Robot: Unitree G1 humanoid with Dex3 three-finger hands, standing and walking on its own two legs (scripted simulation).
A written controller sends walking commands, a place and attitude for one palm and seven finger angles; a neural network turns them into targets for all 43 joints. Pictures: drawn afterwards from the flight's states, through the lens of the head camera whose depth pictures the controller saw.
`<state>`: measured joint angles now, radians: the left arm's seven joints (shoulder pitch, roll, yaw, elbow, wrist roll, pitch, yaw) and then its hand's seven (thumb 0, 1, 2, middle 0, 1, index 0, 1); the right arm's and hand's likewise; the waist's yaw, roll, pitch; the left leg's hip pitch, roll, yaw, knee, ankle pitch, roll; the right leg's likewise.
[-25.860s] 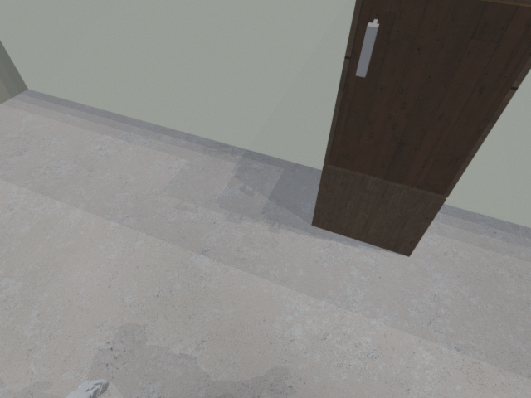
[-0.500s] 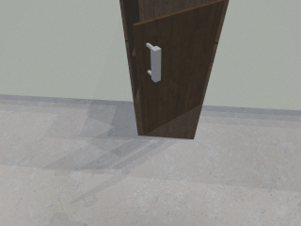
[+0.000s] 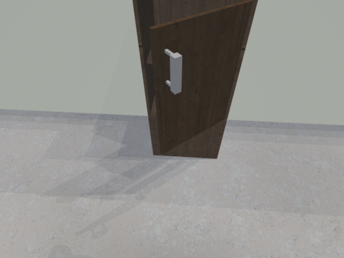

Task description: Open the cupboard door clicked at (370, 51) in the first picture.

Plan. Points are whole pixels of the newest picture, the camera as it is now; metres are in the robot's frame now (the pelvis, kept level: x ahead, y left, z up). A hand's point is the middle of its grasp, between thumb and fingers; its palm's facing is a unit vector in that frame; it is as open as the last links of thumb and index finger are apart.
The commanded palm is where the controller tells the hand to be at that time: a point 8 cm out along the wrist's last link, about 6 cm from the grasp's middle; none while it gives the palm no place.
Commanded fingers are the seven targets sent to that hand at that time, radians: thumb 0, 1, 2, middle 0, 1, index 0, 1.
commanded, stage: look to check the result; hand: left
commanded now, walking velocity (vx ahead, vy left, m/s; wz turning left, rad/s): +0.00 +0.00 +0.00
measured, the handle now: (171, 71) +0.64 +0.03 +0.11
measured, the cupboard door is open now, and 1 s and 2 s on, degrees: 39 39 39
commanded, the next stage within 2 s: walk to a spot facing it in 0.46 s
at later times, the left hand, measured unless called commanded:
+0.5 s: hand out of the picture +0.01 +0.17 -0.17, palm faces +0.05 -0.98 -0.20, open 7.4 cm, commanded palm none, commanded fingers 0.00 0.90 0.90 -0.20 -0.30 -0.20 -0.30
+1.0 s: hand out of the picture +0.09 +0.18 -0.17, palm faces -0.08 -0.97 -0.25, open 7.4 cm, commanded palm none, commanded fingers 0.00 0.90 0.90 -0.20 -0.30 -0.20 -0.30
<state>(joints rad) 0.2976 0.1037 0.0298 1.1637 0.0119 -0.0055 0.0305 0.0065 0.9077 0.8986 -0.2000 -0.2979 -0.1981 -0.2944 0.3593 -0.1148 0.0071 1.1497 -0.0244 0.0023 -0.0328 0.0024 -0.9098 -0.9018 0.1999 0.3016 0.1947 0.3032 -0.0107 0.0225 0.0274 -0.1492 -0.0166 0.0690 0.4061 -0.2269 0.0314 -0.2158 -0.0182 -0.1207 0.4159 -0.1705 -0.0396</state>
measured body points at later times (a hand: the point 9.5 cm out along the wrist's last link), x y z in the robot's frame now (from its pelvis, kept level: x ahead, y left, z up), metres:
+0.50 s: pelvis +0.02 +0.00 +0.00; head +0.03 -0.01 +0.45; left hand +0.01 +0.22 -0.16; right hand +0.00 -0.21 -0.17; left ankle +0.00 +0.10 -0.74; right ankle +0.04 -0.09 -0.74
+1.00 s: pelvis +0.02 -0.01 -0.01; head +0.06 -0.04 +0.43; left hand +0.09 +0.23 -0.15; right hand +0.01 -0.25 -0.18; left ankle +0.00 +0.10 -0.74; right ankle +0.00 -0.10 -0.71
